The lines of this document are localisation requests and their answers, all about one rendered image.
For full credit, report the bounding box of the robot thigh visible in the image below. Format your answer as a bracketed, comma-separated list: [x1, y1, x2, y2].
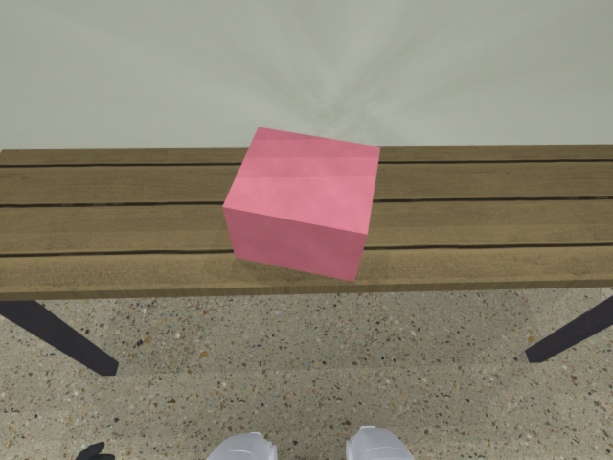
[207, 433, 278, 460]
[346, 428, 415, 460]

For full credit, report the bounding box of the table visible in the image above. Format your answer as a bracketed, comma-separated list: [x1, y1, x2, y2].
[0, 145, 613, 377]

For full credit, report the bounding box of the carton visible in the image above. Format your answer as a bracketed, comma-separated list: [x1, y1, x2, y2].
[222, 127, 380, 282]

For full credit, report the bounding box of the robot right thigh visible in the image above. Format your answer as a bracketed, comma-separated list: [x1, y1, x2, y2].
[346, 428, 415, 460]

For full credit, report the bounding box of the robot left thigh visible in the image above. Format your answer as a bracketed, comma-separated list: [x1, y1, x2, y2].
[207, 433, 278, 460]

